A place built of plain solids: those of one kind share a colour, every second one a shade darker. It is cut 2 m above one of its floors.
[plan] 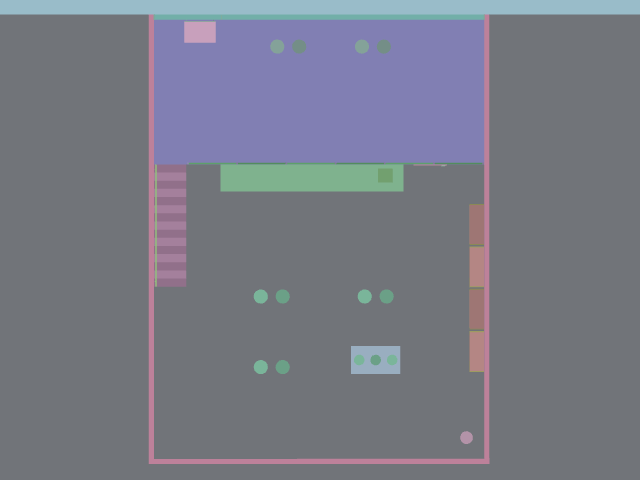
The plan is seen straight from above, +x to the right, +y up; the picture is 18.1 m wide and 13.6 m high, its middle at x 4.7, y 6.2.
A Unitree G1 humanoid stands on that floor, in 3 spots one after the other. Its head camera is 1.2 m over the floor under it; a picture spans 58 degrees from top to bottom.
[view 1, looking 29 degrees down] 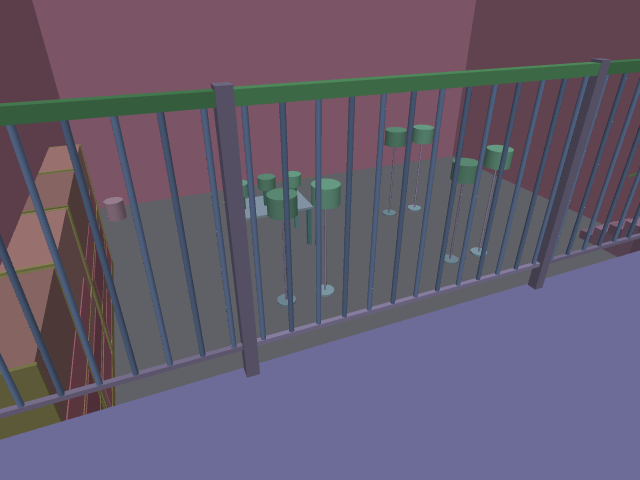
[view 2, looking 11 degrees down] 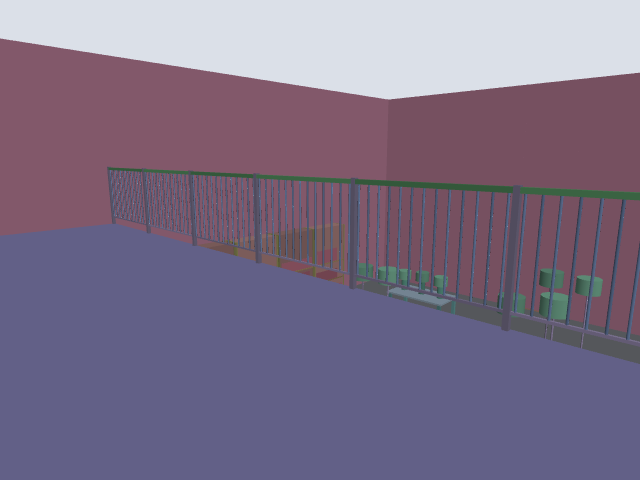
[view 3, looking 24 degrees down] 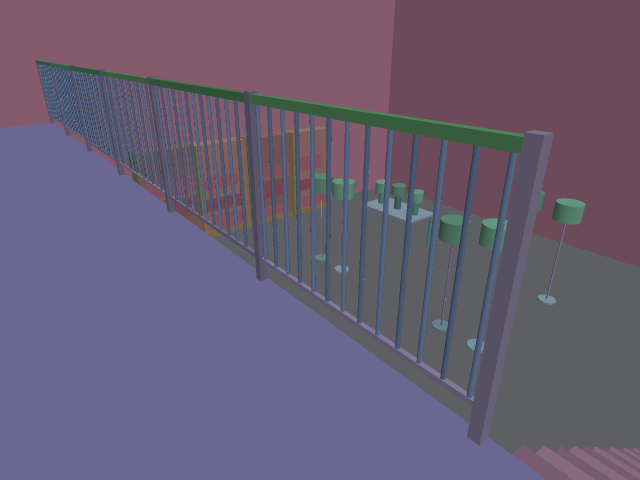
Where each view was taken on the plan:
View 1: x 8.15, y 9.54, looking -113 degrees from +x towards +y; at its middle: upper_guard_bar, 1.44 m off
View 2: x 1.30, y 11.34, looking -46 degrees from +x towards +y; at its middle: shelves_body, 11.22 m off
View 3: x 0.45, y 9.44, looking -38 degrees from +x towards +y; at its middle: ground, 9.56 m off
